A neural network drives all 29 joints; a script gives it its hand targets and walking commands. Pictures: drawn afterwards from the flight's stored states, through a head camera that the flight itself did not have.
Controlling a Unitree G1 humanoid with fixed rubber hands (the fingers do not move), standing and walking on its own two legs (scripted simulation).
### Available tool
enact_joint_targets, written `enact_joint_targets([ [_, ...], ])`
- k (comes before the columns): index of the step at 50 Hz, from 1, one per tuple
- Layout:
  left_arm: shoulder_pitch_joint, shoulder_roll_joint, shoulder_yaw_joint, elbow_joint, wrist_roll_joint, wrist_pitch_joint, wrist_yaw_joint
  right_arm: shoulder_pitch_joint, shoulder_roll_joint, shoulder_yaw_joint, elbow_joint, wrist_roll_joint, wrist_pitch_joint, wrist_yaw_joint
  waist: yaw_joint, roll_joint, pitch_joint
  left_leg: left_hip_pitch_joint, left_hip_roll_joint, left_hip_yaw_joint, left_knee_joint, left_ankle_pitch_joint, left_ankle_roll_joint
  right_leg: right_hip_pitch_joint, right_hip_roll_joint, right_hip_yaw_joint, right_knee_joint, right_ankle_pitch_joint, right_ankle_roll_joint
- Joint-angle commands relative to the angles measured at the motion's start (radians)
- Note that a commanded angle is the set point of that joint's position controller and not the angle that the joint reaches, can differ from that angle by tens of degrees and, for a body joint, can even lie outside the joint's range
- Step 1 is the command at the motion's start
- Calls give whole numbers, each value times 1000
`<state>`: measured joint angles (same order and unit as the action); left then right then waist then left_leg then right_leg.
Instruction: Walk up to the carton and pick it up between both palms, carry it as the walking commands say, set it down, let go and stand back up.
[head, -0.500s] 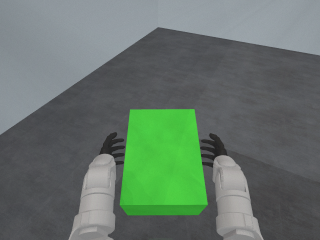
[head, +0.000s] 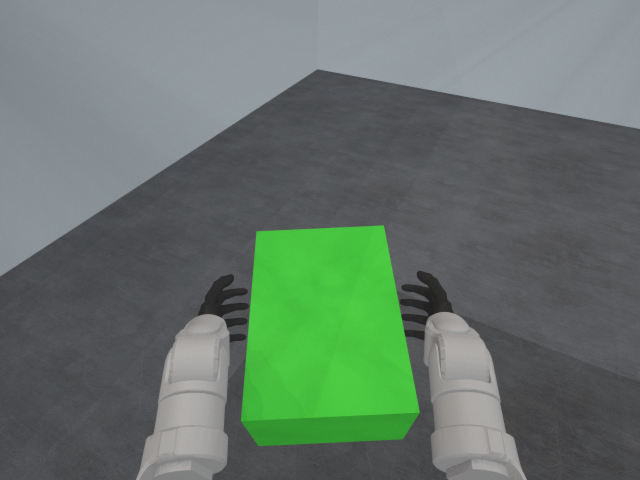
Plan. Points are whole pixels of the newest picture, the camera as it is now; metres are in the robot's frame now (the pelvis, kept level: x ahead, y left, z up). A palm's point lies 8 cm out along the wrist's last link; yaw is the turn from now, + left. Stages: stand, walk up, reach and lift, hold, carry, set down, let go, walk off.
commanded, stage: reach and lift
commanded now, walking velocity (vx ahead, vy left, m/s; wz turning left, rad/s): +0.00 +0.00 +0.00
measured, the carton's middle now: (325, 328) +0.35 +0.01 -0.03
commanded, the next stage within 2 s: hold in 0.64 s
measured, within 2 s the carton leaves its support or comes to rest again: neither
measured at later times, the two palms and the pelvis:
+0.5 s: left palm (213, 331) +0.29 +0.15 +0.05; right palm (444, 336) +0.29 -0.15 +0.05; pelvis +0.00 +0.01 +0.00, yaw -1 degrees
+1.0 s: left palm (215, 335) +0.28 +0.15 +0.05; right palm (448, 341) +0.28 -0.15 +0.05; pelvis -0.01 +0.00 +0.00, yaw -1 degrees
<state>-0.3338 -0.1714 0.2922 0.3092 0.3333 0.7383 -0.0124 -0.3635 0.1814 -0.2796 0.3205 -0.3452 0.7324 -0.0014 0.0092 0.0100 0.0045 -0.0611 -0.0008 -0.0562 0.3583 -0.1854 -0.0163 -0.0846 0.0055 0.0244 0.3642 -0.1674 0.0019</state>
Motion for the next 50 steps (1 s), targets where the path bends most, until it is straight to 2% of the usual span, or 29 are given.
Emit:
enact_joint_targets([
  [1,-530,-885,-518,-30,-274,-41,-260,-471,926,505,0,280,-31,262,1,-11,-251,-23,-96,9,-64,111,18,123,82,25,-43,133,12],
  [15,-450,-893,-550,-77,-294,-22,-246,-402,897,532,-61,301,-15,264,-8,0,-243,-6,-89,-1,-75,160,12,130,92,30,-48,174,6],
  [27,-424,-886,-578,-109,-314,-19,-243,-370,896,563,-102,319,-6,264,-15,-4,-220,-10,-88,-5,-77,119,16,121,91,34,-46,135,6],
  [40,-458,-878,-570,-90,-313,-23,-251,-394,909,563,-83,318,-4,265,-13,-12,-196,-24,-90,-1,-71,42,24,90,83,37,-44,58,7],
  [50,-466,-882,-567,-77,-311,-25,-255,-401,918,560,-71,315,-7,265,-14,-15,-200,-17,-91,-1,-67,43,26,88,81,36,-45,60,10],
])
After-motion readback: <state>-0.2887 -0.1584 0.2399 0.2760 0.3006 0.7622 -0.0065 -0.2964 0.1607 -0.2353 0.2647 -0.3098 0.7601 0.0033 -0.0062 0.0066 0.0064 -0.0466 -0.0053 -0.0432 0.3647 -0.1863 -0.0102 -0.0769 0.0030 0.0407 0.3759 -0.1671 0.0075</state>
